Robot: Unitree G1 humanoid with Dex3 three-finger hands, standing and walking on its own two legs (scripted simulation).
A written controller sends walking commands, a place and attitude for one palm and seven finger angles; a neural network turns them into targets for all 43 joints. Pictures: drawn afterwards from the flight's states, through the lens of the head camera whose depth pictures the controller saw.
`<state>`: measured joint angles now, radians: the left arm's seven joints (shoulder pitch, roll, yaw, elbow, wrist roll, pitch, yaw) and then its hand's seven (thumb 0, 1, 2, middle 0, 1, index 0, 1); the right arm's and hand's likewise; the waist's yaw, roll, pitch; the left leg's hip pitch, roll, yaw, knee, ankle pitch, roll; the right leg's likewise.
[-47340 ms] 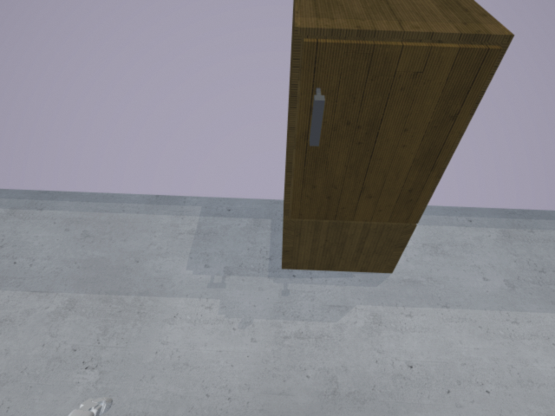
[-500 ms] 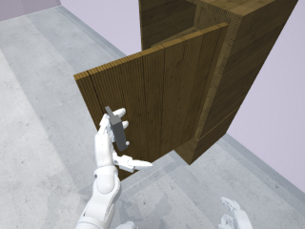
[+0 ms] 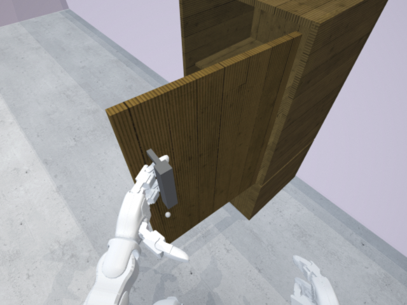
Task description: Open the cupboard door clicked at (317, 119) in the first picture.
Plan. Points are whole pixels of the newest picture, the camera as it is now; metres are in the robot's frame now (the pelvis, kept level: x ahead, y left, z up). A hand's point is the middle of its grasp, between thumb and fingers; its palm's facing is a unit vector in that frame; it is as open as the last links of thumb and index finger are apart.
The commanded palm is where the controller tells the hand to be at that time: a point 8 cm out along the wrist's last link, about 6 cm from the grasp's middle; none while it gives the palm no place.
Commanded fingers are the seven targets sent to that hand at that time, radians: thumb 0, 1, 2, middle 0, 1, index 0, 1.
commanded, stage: slide the hand sideways off the handle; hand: left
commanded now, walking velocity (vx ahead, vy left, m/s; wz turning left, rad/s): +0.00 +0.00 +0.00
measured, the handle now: (161, 179) +0.34 +0.11 +0.06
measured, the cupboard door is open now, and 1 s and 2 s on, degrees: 85 84 84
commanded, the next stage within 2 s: draw the hand back to the body in 0.64 s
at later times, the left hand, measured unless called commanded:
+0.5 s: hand (134, 238) +0.23 +0.13 +0.06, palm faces -0.02 -1.00 -0.05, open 16.2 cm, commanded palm +0.20 +0.20 +0.06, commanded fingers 0.00 -0.50 0.30 -0.15 -0.30 -0.15 -0.30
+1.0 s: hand (106, 240) +0.21 +0.17 +0.09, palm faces -0.01 -1.00 -0.09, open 16.3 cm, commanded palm +0.18 +0.23 +0.10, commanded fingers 0.00 -0.50 0.30 -0.15 -0.30 -0.15 -0.30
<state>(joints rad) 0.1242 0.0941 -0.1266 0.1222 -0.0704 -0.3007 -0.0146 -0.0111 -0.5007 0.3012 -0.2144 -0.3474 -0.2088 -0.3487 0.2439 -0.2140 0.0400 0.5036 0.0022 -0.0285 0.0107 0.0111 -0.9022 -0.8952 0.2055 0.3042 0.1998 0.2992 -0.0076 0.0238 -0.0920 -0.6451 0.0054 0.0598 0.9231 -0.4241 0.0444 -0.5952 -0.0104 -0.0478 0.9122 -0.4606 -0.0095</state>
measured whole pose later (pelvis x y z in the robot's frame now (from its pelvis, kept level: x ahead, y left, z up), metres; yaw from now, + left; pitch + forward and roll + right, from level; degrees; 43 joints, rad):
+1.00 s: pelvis +0.01 -0.02 +0.00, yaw +1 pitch +8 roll -2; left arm 0.45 0.26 0.16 -0.18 -0.29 -0.25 -0.26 -0.01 -0.50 0.30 -0.16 -0.30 -0.15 -0.30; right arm 0.27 -0.23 0.04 0.50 0.04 -0.12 -0.07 0.01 -0.90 -0.90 0.21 0.30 0.20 0.30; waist 0.00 0.06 -0.12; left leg -0.65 0.03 0.01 0.96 -0.45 0.01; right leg -0.57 0.01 -0.10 0.92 -0.48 -0.04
